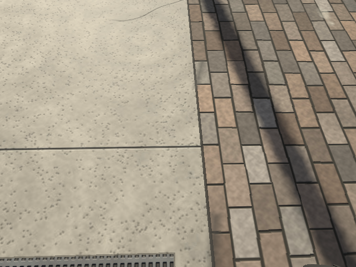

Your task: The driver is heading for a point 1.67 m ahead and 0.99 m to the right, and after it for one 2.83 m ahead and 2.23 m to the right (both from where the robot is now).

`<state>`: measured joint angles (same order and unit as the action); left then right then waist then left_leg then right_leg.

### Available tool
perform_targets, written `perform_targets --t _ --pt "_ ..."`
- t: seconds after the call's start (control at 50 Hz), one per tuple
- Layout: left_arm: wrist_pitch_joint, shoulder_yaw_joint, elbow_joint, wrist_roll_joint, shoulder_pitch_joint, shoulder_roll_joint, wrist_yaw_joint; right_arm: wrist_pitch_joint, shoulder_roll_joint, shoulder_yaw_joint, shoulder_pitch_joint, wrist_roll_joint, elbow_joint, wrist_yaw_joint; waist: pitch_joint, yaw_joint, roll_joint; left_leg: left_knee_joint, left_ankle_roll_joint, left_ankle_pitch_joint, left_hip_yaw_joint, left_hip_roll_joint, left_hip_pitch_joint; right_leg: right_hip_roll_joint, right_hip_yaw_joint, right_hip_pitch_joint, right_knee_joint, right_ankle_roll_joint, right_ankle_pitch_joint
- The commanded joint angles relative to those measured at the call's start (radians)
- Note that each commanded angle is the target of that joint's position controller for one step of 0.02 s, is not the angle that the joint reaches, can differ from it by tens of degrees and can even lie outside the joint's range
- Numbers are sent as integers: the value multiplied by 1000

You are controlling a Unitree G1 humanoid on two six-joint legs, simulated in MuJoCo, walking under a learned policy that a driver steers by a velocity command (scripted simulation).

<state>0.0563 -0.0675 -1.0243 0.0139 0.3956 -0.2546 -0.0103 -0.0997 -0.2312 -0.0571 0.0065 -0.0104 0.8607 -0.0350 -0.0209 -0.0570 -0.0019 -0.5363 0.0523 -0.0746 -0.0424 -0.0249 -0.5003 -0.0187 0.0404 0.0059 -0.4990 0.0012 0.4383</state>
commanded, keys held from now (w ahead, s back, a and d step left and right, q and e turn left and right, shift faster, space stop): w+e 1.00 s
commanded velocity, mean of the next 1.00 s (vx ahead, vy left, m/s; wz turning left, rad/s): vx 0.50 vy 0.00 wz -0.48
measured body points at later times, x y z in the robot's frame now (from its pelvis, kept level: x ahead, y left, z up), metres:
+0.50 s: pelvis +0.27 -0.01 +0.00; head +0.29 -0.03 +0.45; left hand +0.50 +0.17 -0.10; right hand +0.20 -0.28 -0.14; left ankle +0.12 +0.11 -0.72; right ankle +0.40 -0.16 -0.70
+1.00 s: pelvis +0.55 -0.11 +0.01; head +0.57 -0.13 +0.46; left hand +0.72 +0.14 -0.10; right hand +0.64 -0.43 -0.07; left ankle +0.75 -0.07 -0.71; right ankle +0.39 -0.14 -0.72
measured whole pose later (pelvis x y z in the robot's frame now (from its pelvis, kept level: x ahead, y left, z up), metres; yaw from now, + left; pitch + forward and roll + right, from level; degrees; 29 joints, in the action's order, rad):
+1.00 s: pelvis +0.55 -0.11 +0.01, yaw -31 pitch +3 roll +0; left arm 0.05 -0.09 -0.81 0.02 0.36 -0.27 -0.02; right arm -0.12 -0.27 -0.05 -0.02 -0.01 0.76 -0.02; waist -0.01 -0.09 0.04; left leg -0.47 -0.02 0.00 0.07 -0.01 -0.53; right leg 0.11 -0.20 -0.07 -0.44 0.07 0.39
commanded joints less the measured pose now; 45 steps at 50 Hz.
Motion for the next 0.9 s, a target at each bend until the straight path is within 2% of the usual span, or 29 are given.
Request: perform_targets --t 0.02,0.04,0.06,0.08,0.1,0.12,0.14,0.16,0.2,0.26,0.32,0.38,0.44,0.48,0.5,0.52,0.54,0.56,0.58,0.6,0.62,0.64,0.66,0.68,0.72,0.78,0.84,0.9 --pt "44 20 62 3 68 -11 9 0 -251 -72 455 9 64 14 424 183 257 211 269 -199 756 -398 922 73 -134 -675 -771 30 139" --pt "56 -9 82 34 -19 -112 11 -4 -191 -53 384 4 57 15 286 179 185 230 212 -254 630 -366 806 13 -188 -763 -852 51 101" --pt "58 -13 104 42 -85 -126 6 -6 -154 -40 294 5 36 18 180 150 131 253 171 -224 483 -338 652 -45 -155 -768 -828 64 7" --pt "50 -18 107 31 -118 -118 -2 -10 -117 -29 219 11 30 15 105 117 78 299 146 -180 378 -297 504 -86 -141 -723 -764 65 -76" --pt "35 -26 101 24 -101 -103 -7 -17 -89 -21 179 19 29 13 67 80 101 337 123 -136 291 -263 409 -117 -148 -661 -710 66 -132" --pt "18 -26 91 23 -72 -76 -6 -19 -76 -19 165 25 37 12 52 58 118 366 114 -109 233 -241 348 -127 -151 -606 -688 66 -163" --pt "5 -25 84 24 -53 -51 -5 -22 -77 -20 170 27 45 13 41 48 113 386 116 -72 183 -232 318 -129 -149 -591 -677 64 -183" --pt "-5 -25 88 24 -59 -41 -6 -25 -91 -25 180 28 54 17 24 42 102 402 120 -27 140 -229 306 -129 -150 -608 -664 60 -215" --pt "-14 -32 107 20 -106 -47 -8 -27 -114 -31 202 32 67 29 -3 44 74 416 123 47 77 -228 321 -125 -168 -677 -604 50 -300" --pt "-9 -35 134 10 -175 -45 3 -22 -124 -32 228 34 77 46 -21 56 60 423 110 114 -4 -220 368 -109 -169 -733 -459 37 -444" --pt "-5 -25 169 5 -271 -28 22 -16 -138 -32 247 27 79 58 -48 83 48 436 92 134 -82 -212 395 -99 -98 -714 -307 37 -536" --pt "-6 -12 218 4 -371 -10 41 0 -152 -38 316 18 99 65 -85 121 29 411 91 185 -121 -245 507 -94 -53 -760 -214 49 -518" --pt "-7 -7 269 8 -427 -11 62 24 -171 -46 342 7 105 66 -96 126 36 337 86 326 -154 -278 618 -73 1 -777 -161 72 -409" --pt "-10 -18 289 9 -402 -38 73 36 -199 -54 312 -1 90 71 -52 86 73 231 67 641 -188 -280 635 -18 64 -661 -149 105 -312" --pt "-12 -30 288 10 -353 -63 75 43 -216 -59 298 -5 82 75 -11 50 99 140 57 809 -197 -279 637 20 93 -573 -158 125 -259" --pt "-13 -50 271 15 -248 -102 74 50 -230 -62 280 -6 75 76 48 -12 112 -11 44 902 -204 -268 614 59 108 -434 -142 152 -234" --pt "-14 -84 233 16 -86 -163 62 51 -229 -59 255 -11 64 76 132 -100 86 -235 8 815 -219 -224 511 92 85 -184 -49 193 -310" --pt "-23 -112 206 12 33 -263 37 37 -178 -42 270 15 37 72 220 -114 -82 -568 -37 297 -215 -157 225 -88 -209 113 -31 259 -327" --pt "-11 -111 238 11 -26 -314 38 -3 -55 -6 327 19 -17 54 323 1 -257 -896 -88 -496 -36 83 -168 -313 -822 372 142 465 -199" --pt "-2 -84 238 -1 12 -234 42 -48 -138 -21 211 -22 -41 35 346 -66 -132 -937 -56 -476 145 38 -278 -315 -832 388 220 430 -195" --pt "9 -70 237 -3 -22 -177 40 -66 -149 -23 154 -46 -63 28 227 -54 -97 -886 -27 -397 136 -11 -327 -279 -665 291 208 383 -253" --pt "17 -59 251 3 -99 -141 43 -69 -142 -24 152 -31 -50 34 135 1 5 -778 -22 -323 133 -59 -279 -227 -532 126 211 340 -352" --pt "21 -48 268 2 -162 -108 40 -60 -159 -37 155 -5 -41 42 102 36 14 -687 -30 -285 127 -89 -203 -190 -447 2 222 311 -434" --pt "22 -39 284 -4 -190 -93 35 -43 -162 -43 175 2 -39 41 87 65 8 -648 -41 -259 130 -105 -141 -167 -410 -80 246 305 -473" --pt "25 -44 288 -1 -180 -125 23 -18 -141 -43 175 15 -53 43 68 83 1 -555 -75 -231 112 -104 -106 -152 -376 -167 273 310 -539" --pt "23 -55 286 2 -133 -170 2 -6 -116 -33 63 26 -96 50 30 56 -22 -343 -114 -69 87 -74 -121 -109 -309 -232 287 287 -559" --pt "13 -55 280 7 -94 -168 -4 -12 -91 -20 -41 19 -127 40 16 11 -66 -107 -111 124 77 -20 -52 -57 -270 -268 267 234 -461" --pt "8 -55 265 11 -51 -166 -3 -19 -108 -19 -106 3 -161 29 12 -18 -90 -6 -101 174 88 9 -11 -79 -326 -238 234 214 -384"
Velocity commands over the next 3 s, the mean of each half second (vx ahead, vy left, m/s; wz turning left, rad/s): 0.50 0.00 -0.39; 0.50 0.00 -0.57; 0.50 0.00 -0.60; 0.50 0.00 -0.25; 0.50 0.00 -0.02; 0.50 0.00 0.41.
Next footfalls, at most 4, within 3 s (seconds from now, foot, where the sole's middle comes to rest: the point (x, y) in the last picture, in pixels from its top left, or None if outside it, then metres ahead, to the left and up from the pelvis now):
0.54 right None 0.43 -0.16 -0.76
1.04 left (215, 189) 0.78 -0.09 -0.76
1.56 right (309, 191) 0.80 -0.48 -0.76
2.10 left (320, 125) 1.17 -0.60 -0.76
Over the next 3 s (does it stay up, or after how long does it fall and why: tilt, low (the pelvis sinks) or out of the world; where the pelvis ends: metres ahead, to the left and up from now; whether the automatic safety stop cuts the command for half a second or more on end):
stays up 1.23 -0.92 0.02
